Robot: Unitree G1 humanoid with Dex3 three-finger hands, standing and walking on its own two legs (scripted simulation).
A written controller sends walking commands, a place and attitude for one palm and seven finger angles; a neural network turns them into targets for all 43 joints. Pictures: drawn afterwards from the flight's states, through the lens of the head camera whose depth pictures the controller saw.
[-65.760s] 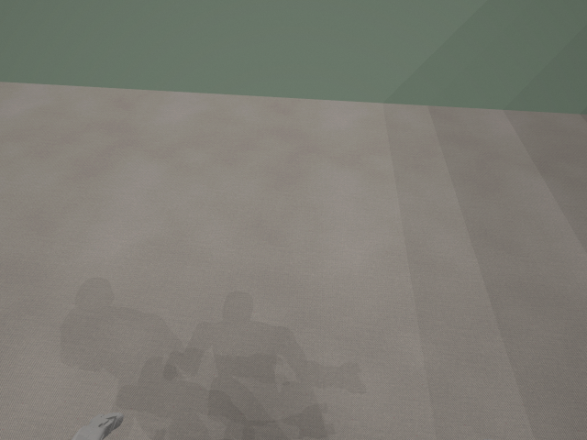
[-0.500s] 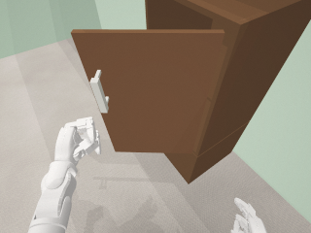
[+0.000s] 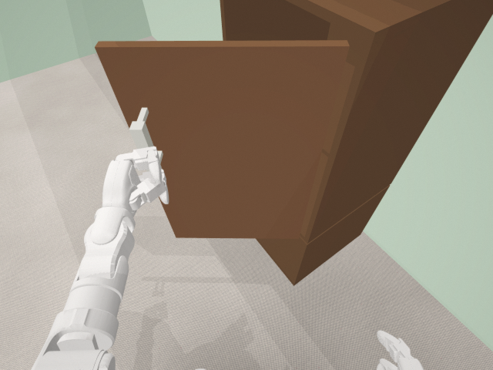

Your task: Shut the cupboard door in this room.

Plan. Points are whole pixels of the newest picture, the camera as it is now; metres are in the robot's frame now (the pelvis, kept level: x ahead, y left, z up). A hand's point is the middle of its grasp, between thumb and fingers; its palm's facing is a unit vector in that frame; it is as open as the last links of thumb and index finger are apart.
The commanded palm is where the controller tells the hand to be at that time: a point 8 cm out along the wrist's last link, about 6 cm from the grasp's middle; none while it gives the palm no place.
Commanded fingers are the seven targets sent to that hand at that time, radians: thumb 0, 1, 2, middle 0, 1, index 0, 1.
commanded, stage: bring the fist close to the handle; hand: left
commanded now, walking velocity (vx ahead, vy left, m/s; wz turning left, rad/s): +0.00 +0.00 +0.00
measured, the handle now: (149, 143) +0.48 +0.19 +0.08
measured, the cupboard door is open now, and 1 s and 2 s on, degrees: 54 49 38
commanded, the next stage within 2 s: push the door shut along its arc in 0.40 s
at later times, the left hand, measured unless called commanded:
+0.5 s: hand (167, 185) +0.38 +0.14 +0.09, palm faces +0.00 -1.00 -0.02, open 3.1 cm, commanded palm +0.36 +0.20 +0.09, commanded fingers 0.00 0.90 0.90 -1.30 -1.50 -1.30 -1.50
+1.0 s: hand (166, 160) +0.44 +0.15 +0.09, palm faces -0.10 -0.99 -0.04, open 3.1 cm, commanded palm +0.43 +0.19 +0.09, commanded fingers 0.00 0.90 0.90 -1.30 -1.50 -1.30 -1.50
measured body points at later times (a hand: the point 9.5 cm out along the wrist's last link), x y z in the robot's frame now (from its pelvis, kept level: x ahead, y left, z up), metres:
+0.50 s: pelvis -0.01 +0.01 +0.00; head +0.03 -0.01 +0.45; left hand +0.38 +0.20 +0.09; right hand +0.10 -0.25 -0.11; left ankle +0.01 +0.13 -0.71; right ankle +0.00 -0.12 -0.71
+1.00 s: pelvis -0.02 +0.01 -0.01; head +0.05 +0.01 +0.44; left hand +0.44 +0.21 +0.10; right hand +0.04 -0.26 -0.13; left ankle +0.01 +0.13 -0.71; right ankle +0.00 -0.12 -0.71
